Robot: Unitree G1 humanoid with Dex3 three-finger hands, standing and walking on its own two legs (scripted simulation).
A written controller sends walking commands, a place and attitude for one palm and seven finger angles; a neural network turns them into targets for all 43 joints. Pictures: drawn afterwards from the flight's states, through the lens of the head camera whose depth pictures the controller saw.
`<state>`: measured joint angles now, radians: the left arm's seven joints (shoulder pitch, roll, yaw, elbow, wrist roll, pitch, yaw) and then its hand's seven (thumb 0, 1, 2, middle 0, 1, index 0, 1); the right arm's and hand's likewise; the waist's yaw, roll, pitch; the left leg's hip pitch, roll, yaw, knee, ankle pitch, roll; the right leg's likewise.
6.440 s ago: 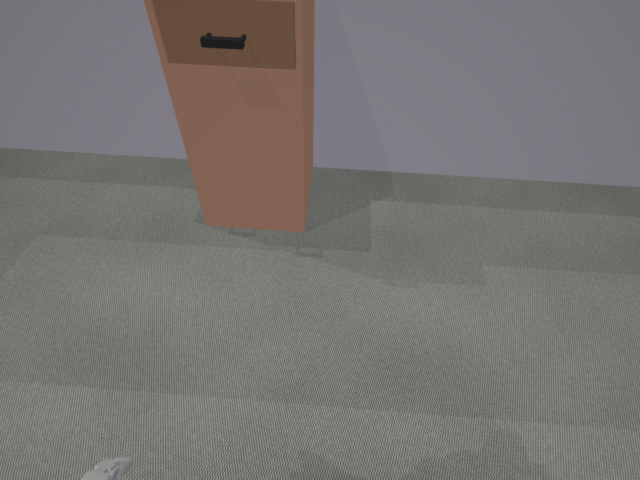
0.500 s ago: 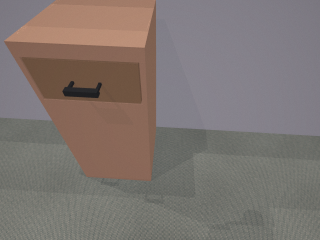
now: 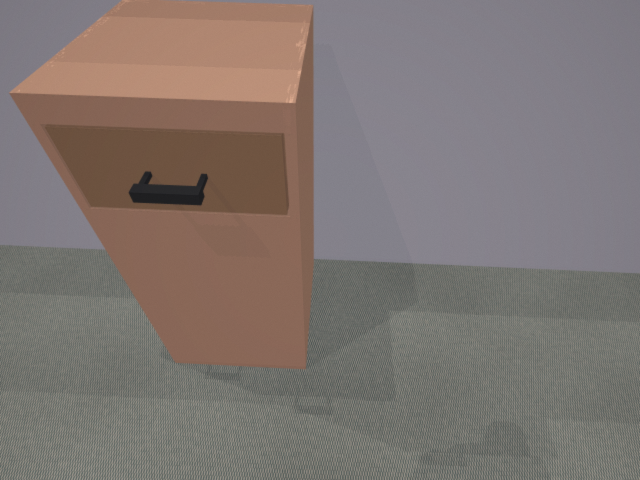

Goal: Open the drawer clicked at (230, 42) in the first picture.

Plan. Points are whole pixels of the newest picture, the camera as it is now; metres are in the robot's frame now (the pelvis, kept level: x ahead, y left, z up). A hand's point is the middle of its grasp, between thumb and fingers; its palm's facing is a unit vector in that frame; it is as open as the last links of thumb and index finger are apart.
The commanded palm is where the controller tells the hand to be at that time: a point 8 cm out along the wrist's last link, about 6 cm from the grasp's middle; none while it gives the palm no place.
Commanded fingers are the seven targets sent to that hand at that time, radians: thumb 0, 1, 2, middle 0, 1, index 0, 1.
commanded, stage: come to a stop and stand still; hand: left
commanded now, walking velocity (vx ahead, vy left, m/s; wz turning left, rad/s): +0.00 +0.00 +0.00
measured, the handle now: (171, 186) +0.56 +0.30 +0.03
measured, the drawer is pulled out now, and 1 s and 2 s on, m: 0.00 0.00 0.00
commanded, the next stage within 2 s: look again from close up in 0.04 s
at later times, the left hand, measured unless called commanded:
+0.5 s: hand out of the picture -0.01 +0.19 -0.19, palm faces +0.05 -0.98 -0.19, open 7.3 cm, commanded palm none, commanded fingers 0.00 0.90 0.90 -0.20 -0.30 -0.20 -0.30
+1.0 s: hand out of the picture -0.07 +0.19 -0.20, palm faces +0.13 -0.98 -0.14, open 7.4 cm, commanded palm none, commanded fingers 0.00 0.90 0.90 -0.20 -0.30 -0.20 -0.30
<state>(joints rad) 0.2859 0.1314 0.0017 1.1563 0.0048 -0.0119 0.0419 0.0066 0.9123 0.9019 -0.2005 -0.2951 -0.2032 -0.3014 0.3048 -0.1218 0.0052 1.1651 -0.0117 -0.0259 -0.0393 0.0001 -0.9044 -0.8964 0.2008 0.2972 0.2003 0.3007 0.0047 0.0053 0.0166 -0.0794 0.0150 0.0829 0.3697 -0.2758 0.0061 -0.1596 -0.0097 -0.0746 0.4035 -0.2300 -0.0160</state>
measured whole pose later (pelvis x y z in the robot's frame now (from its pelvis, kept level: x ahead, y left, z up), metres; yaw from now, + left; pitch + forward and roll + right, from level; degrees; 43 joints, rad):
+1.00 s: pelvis -0.02 +0.04 -0.02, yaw +2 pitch -1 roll -2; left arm 0.39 0.13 0.04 1.08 0.02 0.00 0.03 0.00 0.91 0.90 -0.20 -0.30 -0.21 -0.30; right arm 0.39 -0.14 0.00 1.10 -0.03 0.01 0.00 0.00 -0.91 -0.90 0.20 0.30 0.20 0.30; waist 0.02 -0.02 0.00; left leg -0.24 0.00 0.07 0.61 -0.36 0.05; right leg -0.26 -0.05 -0.10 0.56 -0.29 0.01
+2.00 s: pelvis +0.02 +0.08 -0.01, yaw +1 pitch -1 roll +1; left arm 0.34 0.15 0.03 1.05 0.02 0.02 0.02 0.00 0.91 0.90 -0.20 -0.29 -0.20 -0.30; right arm 0.26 -0.16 -0.02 1.04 -0.02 0.01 -0.03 0.01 -0.94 -0.90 0.20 0.30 0.20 0.30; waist 0.04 -0.01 0.02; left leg -0.26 0.02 0.06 0.52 -0.24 0.00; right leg -0.27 -0.03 -0.02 0.54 -0.26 0.00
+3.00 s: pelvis +0.03 +0.12 -0.01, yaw +0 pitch -2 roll +0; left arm 0.31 0.17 0.00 1.01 0.01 0.00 0.04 0.00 0.91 0.90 -0.20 -0.30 -0.20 -0.30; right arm 0.26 -0.18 0.00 1.04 -0.02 -0.01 -0.01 0.00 -0.91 -0.90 0.20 0.30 0.20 0.30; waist 0.00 -0.01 0.01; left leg -0.20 -0.01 0.08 0.49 -0.26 0.04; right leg -0.20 -0.05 0.01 0.48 -0.24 0.05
